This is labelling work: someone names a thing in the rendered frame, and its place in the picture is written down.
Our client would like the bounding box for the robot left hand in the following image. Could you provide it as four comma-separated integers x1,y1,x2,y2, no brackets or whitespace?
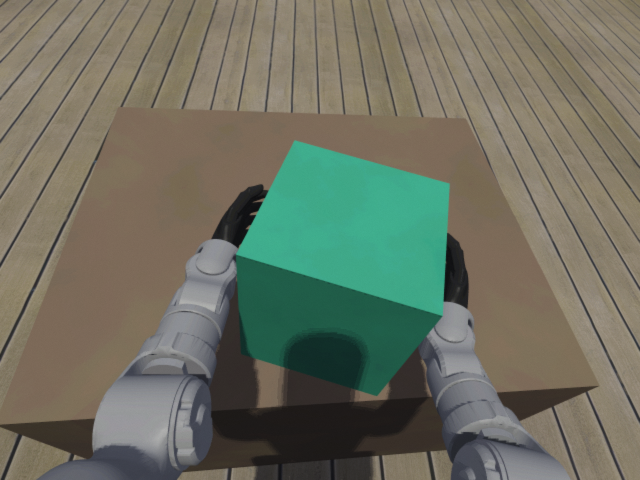
211,184,269,248

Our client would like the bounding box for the carton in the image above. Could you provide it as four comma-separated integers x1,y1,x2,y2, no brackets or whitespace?
236,141,450,396

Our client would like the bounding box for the robot right upper arm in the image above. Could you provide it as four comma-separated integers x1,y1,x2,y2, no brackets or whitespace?
451,439,571,480

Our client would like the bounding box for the pedestal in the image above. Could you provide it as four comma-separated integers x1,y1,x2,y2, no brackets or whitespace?
0,107,600,472

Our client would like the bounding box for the robot left upper arm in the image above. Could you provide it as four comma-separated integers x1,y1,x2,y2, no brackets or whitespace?
36,375,213,480

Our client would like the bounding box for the robot left forearm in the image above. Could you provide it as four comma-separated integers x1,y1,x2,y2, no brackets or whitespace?
92,239,238,453

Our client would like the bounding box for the robot right hand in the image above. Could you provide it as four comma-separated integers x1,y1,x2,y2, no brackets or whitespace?
444,233,469,309

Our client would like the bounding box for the robot right forearm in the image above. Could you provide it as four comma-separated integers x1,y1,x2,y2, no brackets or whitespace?
418,302,550,464

